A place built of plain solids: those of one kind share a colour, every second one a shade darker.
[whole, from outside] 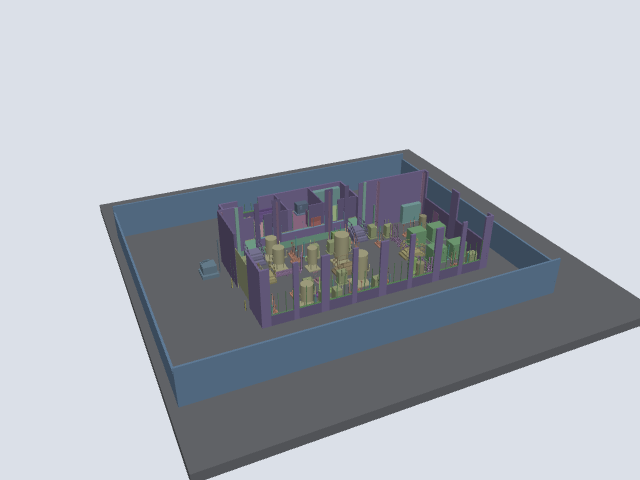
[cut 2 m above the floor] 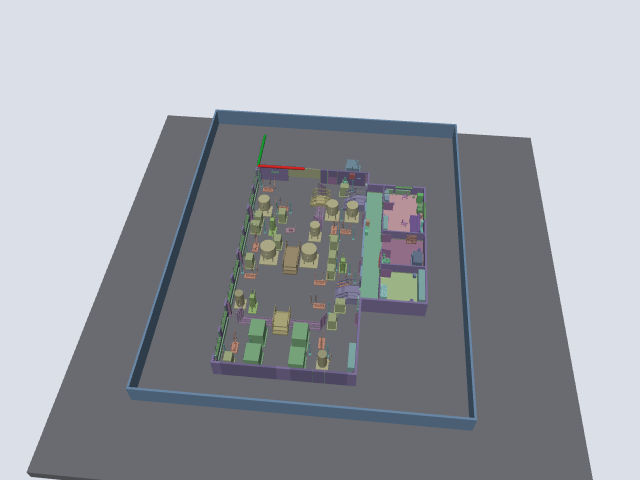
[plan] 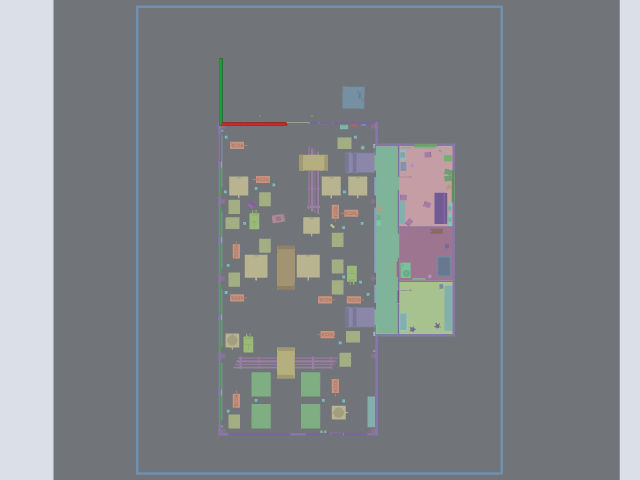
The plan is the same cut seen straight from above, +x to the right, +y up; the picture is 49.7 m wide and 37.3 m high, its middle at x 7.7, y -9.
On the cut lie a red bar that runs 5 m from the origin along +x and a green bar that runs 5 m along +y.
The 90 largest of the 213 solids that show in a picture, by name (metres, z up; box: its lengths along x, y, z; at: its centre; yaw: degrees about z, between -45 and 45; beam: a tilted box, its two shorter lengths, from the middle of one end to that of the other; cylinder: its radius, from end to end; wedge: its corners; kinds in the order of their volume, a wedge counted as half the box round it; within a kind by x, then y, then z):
{
 "yard_bound_1": {"box": [0.2, 36.47, 3.9], "at": [-6.5, -9.02, 1.9]},
 "yard_bound_2": {"box": [28.53, 0.2, 3.2], "at": [7.66, -27.15, 1.55]},
 "yard_bound_3": {"box": [28.53, 0.2, 3.2], "at": [7.66, 9.12, 1.55]},
 "yard_bound_4": {"box": [0.2, 36.47, 3.9], "at": [21.83, -9.02, 1.9]},
 "wall_1": {"box": [0.2, 0.91, 6.05], "at": [-0.1, -23.75, 2.98]},
 "wall_2": {"box": [0.2, 2.21, 1.15], "at": [-0.1, -22.2, 0.53]},
 "wall_3": {"box": [0.2, 0.51, 6.05], "at": [-0.1, -20.85, 2.98]},
 "wall_4": {"box": [0.2, 2.21, 1.15], "at": [-0.1, -19.5, 0.53]},
 "wall_5": {"box": [0.2, 0.81, 6.05], "at": [-0.1, -18.0, 2.98]},
 "wall_6": {"box": [0.2, 2.36, 1.15], "at": [-0.1, -16.43, 0.53]},
 "wall_7": {"box": [0.2, 0.51, 6.05], "at": [-0.1, -15.0, 2.98]},
 "wall_8": {"box": [0.2, 2.36, 1.15], "at": [-0.1, -13.57, 0.53]},
 "wall_9": {"box": [0.2, 0.81, 6.05], "at": [-0.1, -12.0, 2.98]},
 "wall_10": {"box": [0.2, 2.36, 1.15], "at": [-0.1, -10.43, 0.53]},
 "wall_11": {"box": [0.2, 0.51, 6.05], "at": [-0.1, -9.0, 2.98]},
 "wall_12": {"box": [0.2, 2.36, 1.15], "at": [-0.1, -7.58, 0.53]},
 "wall_13": {"box": [0.2, 0.81, 6.05], "at": [-0.1, -6.0, 2.98]},
 "wall_14": {"box": [0.2, 0.51, 6.05], "at": [-0.1, -3.15, 2.98]},
 "wall_15": {"box": [0.2, 0.91, 6.05], "at": [-0.1, -0.25, 2.98]},
 "wall_16": {"box": [0.81, 0.2, 6.05], "at": [0.2, -24.1, 2.98]},
 "wall_17": {"box": [3.46, 0.2, 6.05], "at": [1.52, 0.1, 2.98]},
 "wall_18": {"box": [4.81, 0.2, 2.85], "at": [3.0, -24.1, 1.38]},
 "wall_19": {"box": [1.21, 0.2, 6.05], "at": [6.0, -24.1, 2.98]},
 "wall_20": {"box": [4.81, 0.2, 2.85], "at": [9.0, -24.1, 1.38]},
 "wall_21": {"box": [5.36, 0.2, 6.05], "at": [9.53, 0.1, 2.98]},
 "wall_22": {"box": [0.81, 0.2, 6.05], "at": [11.8, -24.1, 2.98]},
 "wall_23": {"box": [0.06, 5.11, 1.85], "at": [11.97, -9.0, 0.88]},
 "wall_24": {"box": [0.2, 7.9, 6.05], "at": [12.1, -20.25, 2.98]},
 "wall_25": {"box": [0.2, 1.9, 6.05], "at": [12.1, -0.75, 2.98]},
 "wall_26": {"box": [1.8, 0.2, 3.6], "at": [12.9, -16.4, 1.75]},
 "wall_27": {"box": [1.8, 0.2, 3.6], "at": [12.9, -1.6, 1.75]},
 "wall_28": {"box": [0.06, 2.35, 3.6], "at": [13.77, -15.12, 1.75]},
 "wall_29": {"box": [0.06, 2.92, 3.6], "at": [13.77, -6.6, 1.75]},
 "wall_30": {"box": [0.06, 2.35, 3.6], "at": [13.77, -2.88, 1.75]},
 "wall_31": {"box": [1.21, 0.2, 3.6], "at": [14.4, -1.6, 1.75]},
 "wall_32": {"box": [4.2, 0.06, 3.6], "at": [15.9, -12.23, 1.75]},
 "wall_33": {"box": [4.2, 0.06, 3.6], "at": [15.9, -12.17, 1.75]},
 "wall_34": {"box": [4.2, 0.06, 3.6], "at": [15.9, -8.03, 1.75]},
 "wall_35": {"box": [4.2, 0.06, 3.6], "at": [15.9, -7.97, 1.75]},
 "wall_36": {"box": [4.4, 0.2, 3.6], "at": [16.0, -16.4, 1.75]},
 "wall_37": {"box": [1.41, 0.2, 3.6], "at": [17.5, -1.6, 1.75]},
 "wall_38": {"box": [0.2, 4.3, 3.6], "at": [18.1, -14.35, 1.75]},
 "wall_39": {"box": [0.2, 4.2, 3.6], "at": [18.1, -10.1, 1.75]},
 "wall_40": {"box": [0.2, 1.96, 3.6], "at": [18.1, -7.03, 1.75]},
 "wall_41": {"box": [0.2, 2.41, 2.0], "at": [18.1, -4.85, 0.95]},
 "wall_42": {"box": [0.2, 2.16, 3.6], "at": [18.1, -2.58, 1.75]},
 "raised_floor_corridor_1": {"box": [1.93, 14.73, 0.9], "at": [12.9, -9.0, 0.4]},
 "raised_floor_control_1": {"box": [4.33, 6.43, 0.9], "at": [15.9, -4.85, 0.4]},
 "air_vessel_1": {"cylinder": 0.4, "from": [0.89, -16.81, 0.35], "to": [0.89, -16.81, 1.89]},
 "air_vessel_2": {"cylinder": 0.6, "from": [1.39, -4.81, 0.73], "to": [1.39, -4.81, 2.44]},
 "air_vessel_3": {"box": [1.78, 1.78, 0.17], "at": [2.74, -11.04, 0.04]},
 "air_vessel_4": {"cylinder": 0.75, "from": [2.74, -11.04, 0.77], "to": [2.74, -11.04, 3.4]},
 "air_vessel_5": {"box": [1.78, 1.78, 0.17], "at": [6.79, -11.04, 0.04]},
 "air_vessel_6": {"cylinder": 0.75, "from": [6.79, -11.04, 0.77], "to": [6.79, -11.04, 3.4]},
 "air_vessel_7": {"cylinder": 0.5, "from": [7.04, -7.88, 0.71], "to": [7.04, -7.88, 2.46]},
 "air_vessel_8": {"cylinder": 0.6, "from": [8.57, -4.81, 0.73], "to": [8.57, -4.81, 2.44]},
 "air_vessel_9": {"cylinder": 0.4, "from": [9.16, -22.41, 0.35], "to": [9.16, -22.41, 1.89]},
 "air_vessel_10": {"cylinder": 0.6, "from": [10.64, -4.81, 0.73], "to": [10.64, -4.81, 2.44]},
 "raised_floor_chem_1": {"box": [4.33, 4.33, 0.9], "at": [15.9, -10.1, 0.4]},
 "raised_floor_switch_1": {"box": [4.33, 4.23, 0.9], "at": [15.9, -14.25, 0.4]},
 "screw_compressor_1": {"box": [1.3, 1.7, 1.55], "at": [3.13, -22.7, 0.97]},
 "screw_compressor_2": {"box": [1.3, 1.7, 1.55], "at": [3.13, -20.22, 0.97]},
 "screw_compressor_3": {"box": [1.3, 1.7, 1.55], "at": [6.97, -22.7, 0.97]},
 "screw_compressor_4": {"box": [1.3, 1.7, 1.55], "at": [6.97, -20.22, 0.97]},
 "row_1": {"box": [0.6, 2.4, 2.1], "at": [11.68, -22.35, 1.15]},
 "row_2": {"box": [0.45, 1.8, 2.1], "at": [14.11, -6.85, 2.0]},
 "row_3": {"box": [0.48, 1.28, 2.04], "at": [14.18, -15.35, 1.97]},
 "row_4": {"box": [0.6, 1.4, 2.1], "at": [14.18, -15.35, 2.0]},
 "row_5": {"box": [0.6, 3.5, 2.1], "at": [17.68, -14.3, 2.0]},
 "cabinet_dryer_1": {"box": [0.9, 0.7, 1.2], "at": [0.9, -7.69, 0.8]},
 "cabinet_dryer_2": {"box": [0.7, 0.9, 1.2], "at": [1.03, -23.1, 0.8]},
 "cabinet_dryer_3": {"box": [0.7, 0.9, 1.2], "at": [1.03, -12.08, 0.8]},
 "cabinet_dryer_4": {"box": [0.7, 0.9, 1.2], "at": [1.03, -6.43, 0.8]},
 "cabinet_dryer_5": {"box": [0.7, 0.9, 1.2], "at": [3.43, -9.44, 0.8]},
 "cabinet_dryer_6": {"box": [0.7, 0.9, 1.2], "at": [3.43, -5.83, 0.8]},
 "cabinet_dryer_7": {"box": [0.7, 0.9, 1.2], "at": [9.07, -12.69, 0.8]},
 "cabinet_dryer_8": {"box": [0.7, 0.9, 1.2], "at": [9.07, -11.06, 0.8]},
 "cabinet_dryer_9": {"box": [0.7, 0.9, 1.2], "at": [9.07, -8.99, 0.8]},
 "cabinet_dryer_10": {"box": [0.9, 0.7, 1.2], "at": [9.6, -1.48, 0.8]},
 "cabinet_dryer_11": {"box": [0.7, 0.9, 1.2], "at": [9.67, -18.3, 0.8]},
 "cabinet_dryer_12": {"box": [0.9, 0.7, 1.2], "at": [10.26, -16.52, 0.8]},
 "door_landing_1": {"box": [1.1, 1.6, 0.9], "at": [11.39, -15.0, 0.4]},
 "door_landing_2": {"box": [1.1, 1.6, 0.9], "at": [11.39, -3.0, 0.4]},
 "beyond_stack_1": {"box": [1.3, 1.42, 0.8], "at": [10.24, 2.07, 0.89], "yaw": -0.8},
 "beyond_stack_2": {"box": [1.7, 1.7, 0.45], "at": [10.3, 2.06, 0.17], "yaw": -0.8},
 "stile_1": {"box": [1.4, 1.25, 0.59], "at": [5.05, -18.55, 0.24]},
 "stile_2": {"box": [1.05, 1.25, 0.56], "at": [7.2, -3.0, 0.23]},
 "staging_1": {"box": [1.4, 2.25, 0.56], "at": [5.05, -11.15, 0.23]},
 "day_tank_1": {"box": [0.9, 1.4, 1.1], "at": [17.33, -11.06, 1.6]},
 "roller_shutter_1": {"box": [3.46, 0.06, 3.86], "at": [5.05, 0.12, 2.57]}
}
